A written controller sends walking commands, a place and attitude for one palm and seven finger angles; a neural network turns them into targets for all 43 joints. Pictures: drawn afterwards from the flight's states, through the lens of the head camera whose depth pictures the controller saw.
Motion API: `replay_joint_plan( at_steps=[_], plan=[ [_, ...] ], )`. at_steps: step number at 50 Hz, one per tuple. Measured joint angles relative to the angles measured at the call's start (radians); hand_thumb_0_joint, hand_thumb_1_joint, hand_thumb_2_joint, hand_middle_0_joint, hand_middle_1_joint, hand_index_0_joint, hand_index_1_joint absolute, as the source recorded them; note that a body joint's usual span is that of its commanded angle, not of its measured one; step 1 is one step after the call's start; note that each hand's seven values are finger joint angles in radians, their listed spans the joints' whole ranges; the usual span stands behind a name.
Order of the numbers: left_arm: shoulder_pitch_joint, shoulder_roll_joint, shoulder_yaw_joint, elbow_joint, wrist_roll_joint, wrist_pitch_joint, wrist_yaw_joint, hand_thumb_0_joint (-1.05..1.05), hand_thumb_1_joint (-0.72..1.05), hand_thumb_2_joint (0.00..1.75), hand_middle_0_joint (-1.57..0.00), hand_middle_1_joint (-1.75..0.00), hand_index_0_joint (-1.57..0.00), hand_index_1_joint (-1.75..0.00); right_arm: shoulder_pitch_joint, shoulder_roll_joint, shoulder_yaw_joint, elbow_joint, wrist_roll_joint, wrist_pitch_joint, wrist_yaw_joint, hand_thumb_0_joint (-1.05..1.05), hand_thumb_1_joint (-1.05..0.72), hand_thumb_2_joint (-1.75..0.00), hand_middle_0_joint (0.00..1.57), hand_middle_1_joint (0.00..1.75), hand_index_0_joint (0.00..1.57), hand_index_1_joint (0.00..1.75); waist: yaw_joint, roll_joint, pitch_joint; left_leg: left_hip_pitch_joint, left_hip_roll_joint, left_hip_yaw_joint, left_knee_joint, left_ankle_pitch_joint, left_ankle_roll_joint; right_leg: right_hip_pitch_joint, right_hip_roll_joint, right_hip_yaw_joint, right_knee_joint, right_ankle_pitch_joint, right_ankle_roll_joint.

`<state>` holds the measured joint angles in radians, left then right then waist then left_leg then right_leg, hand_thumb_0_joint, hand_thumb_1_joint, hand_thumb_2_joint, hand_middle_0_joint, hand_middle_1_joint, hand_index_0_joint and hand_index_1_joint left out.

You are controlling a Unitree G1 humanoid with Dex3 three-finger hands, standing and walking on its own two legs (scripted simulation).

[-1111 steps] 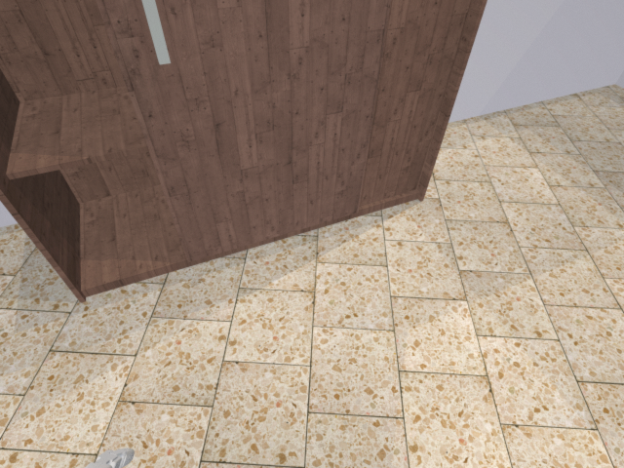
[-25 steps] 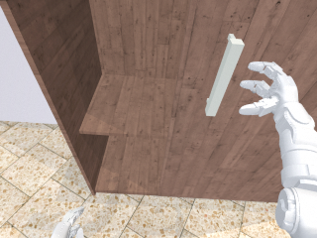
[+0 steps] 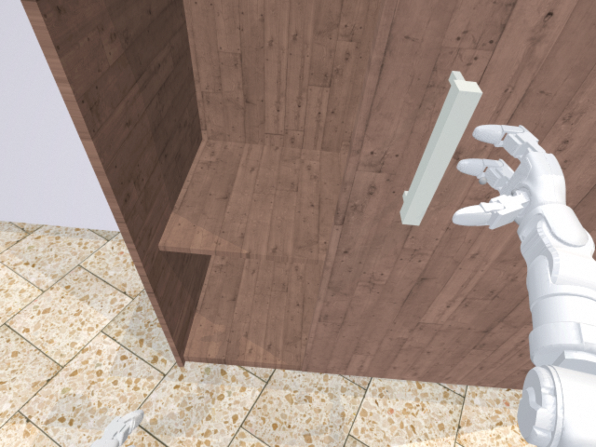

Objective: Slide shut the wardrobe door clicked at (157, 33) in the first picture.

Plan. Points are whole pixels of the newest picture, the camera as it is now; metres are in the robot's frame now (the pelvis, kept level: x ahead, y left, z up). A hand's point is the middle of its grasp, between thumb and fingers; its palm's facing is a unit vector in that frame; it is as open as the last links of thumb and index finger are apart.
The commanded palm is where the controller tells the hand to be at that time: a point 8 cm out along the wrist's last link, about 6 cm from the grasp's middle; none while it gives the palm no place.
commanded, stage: feel for the door with the fingertips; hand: right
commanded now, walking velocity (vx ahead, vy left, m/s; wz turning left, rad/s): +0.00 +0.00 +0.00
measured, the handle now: (430, 154) +0.47 -0.12 +0.19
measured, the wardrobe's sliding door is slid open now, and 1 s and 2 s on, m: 0.39 0.39 0.39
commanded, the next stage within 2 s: slide the fingers in behind the handle in 0.36 s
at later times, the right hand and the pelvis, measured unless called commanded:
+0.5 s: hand (467, 174) +0.43 -0.16 +0.19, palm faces -0.02 +1.00 -0.02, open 13.6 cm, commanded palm +0.42 -0.21 +0.19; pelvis +0.00 +0.01 +0.00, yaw -1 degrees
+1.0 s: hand (466, 184) +0.42 -0.16 +0.18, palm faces -0.03 +1.00 -0.01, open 13.9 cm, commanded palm +0.40 -0.21 +0.19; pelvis +0.00 +0.00 +0.00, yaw +0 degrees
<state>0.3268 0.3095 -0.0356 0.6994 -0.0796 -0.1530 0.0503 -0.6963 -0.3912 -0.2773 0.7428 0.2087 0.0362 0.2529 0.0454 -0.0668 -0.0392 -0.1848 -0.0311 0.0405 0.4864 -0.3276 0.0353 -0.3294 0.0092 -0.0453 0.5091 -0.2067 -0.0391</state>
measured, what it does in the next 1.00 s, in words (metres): stands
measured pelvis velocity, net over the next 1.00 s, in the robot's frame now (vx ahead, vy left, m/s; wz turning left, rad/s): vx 0.00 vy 0.00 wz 0.01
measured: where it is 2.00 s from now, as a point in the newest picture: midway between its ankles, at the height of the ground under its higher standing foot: outside the picture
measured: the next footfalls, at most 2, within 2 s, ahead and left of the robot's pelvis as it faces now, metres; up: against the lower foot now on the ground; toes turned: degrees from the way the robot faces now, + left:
none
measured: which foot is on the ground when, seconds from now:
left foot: down 0.00-1.00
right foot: down 0.00-1.00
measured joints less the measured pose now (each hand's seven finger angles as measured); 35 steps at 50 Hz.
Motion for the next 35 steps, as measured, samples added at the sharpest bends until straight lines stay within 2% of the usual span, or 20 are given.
replay_joint_plan(
  at_steps=[5,14,27,35],
  plan=[
    [-0.023,-0.003,-0.001,-0.005,-0.001,-0.002,-0.002,0.02,0.9,0.9,-0.2,-0.3,-0.2,-0.3,0.017,0.031,0.011,-0.04,0.004,-0.003,-0.014,-0.02,0.5,-0.3,0.3,1.21,0.3,1.2,-0.005,0.003,-0.001,0.007,-0.003,0.002,0.004,-0.005,0.004,0.006,-0.003,0.003,0.004,-0.004,0.005],
    [-0.062,-0.012,-0.007,-0.023,-0.005,0.007,0.0,0.01,0.9,0.9,-0.2,-0.3,-0.2,-0.3,-0.004,0.039,0.028,-0.041,-0.002,0.029,-0.043,-0.01,0.5,-0.3,0.3,1.21,0.3,1.2,-0.008,0.0,0.005,0.003,-0.009,0.006,0.007,-0.006,0.01,0.002,-0.008,0.007,0.008,-0.004,0.011],
    [-0.043,-0.012,-0.01,0.008,-0.002,0.015,0.004,0.01,0.9,0.9,-0.2,-0.3,-0.2,-0.3,-0.08,0.029,0.034,0.053,-0.007,0.003,-0.03,-0.02,0.5,-0.3,0.39,1.26,0.38,1.26,-0.012,0.001,0.009,-0.017,-0.005,0.019,0.02,-0.012,0.01,-0.023,-0.003,0.02,0.022,-0.006,0.01],
    [-0.017,-0.008,-0.007,0.009,-0.004,0.013,0.001,0.02,0.9,0.9,-0.2,-0.3,-0.2,-0.3,-0.073,0.023,0.024,0.076,-0.004,-0.019,-0.026,-0.01,0.5,-0.3,0.38,1.24,0.37,1.24,0.0,-0.001,0.001,-0.022,-0.005,0.009,0.026,-0.01,0.006,-0.025,-0.004,0.01,0.025,-0.006,0.006]
  ],
)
